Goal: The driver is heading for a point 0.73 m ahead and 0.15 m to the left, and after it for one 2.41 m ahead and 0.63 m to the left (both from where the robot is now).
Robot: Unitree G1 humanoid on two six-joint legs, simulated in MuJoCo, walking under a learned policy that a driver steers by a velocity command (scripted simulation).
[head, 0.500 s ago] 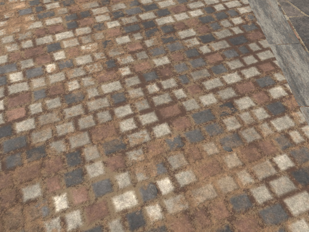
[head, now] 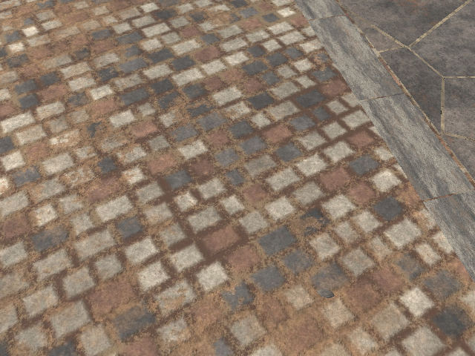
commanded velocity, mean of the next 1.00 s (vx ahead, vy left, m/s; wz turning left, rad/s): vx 0.39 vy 0.00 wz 0.26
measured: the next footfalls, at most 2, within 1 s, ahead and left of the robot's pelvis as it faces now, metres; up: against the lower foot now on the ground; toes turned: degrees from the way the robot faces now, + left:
right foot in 0.20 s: +0.07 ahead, -0.13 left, +0.00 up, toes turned +1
left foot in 0.60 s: +0.31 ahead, +0.18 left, +0.00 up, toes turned +13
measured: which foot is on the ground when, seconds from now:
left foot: down 0.00-0.22, up 0.24-0.58, down 0.60-1.00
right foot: up 0.00-0.18, down 0.20-0.60, up 0.62-1.00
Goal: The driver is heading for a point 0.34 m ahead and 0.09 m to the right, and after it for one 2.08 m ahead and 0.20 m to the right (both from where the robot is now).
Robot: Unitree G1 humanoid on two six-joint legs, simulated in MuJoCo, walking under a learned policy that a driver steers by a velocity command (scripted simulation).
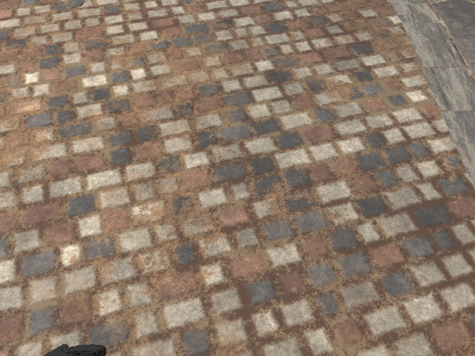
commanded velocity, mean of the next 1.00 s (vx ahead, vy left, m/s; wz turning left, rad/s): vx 0.35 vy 0.00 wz -0.22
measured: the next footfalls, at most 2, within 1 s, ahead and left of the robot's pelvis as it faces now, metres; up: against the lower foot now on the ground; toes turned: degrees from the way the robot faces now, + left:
right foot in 0.12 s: +0.27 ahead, -0.13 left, +0.00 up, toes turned -3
left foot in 0.62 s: +0.58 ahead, +0.03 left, +0.00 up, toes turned -16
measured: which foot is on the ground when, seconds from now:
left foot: down 0.00-0.14, up 0.16-0.60, down 0.62-1.00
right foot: up 0.00-0.10, down 0.12-0.64, up 0.66-0.94, down 0.96-1.00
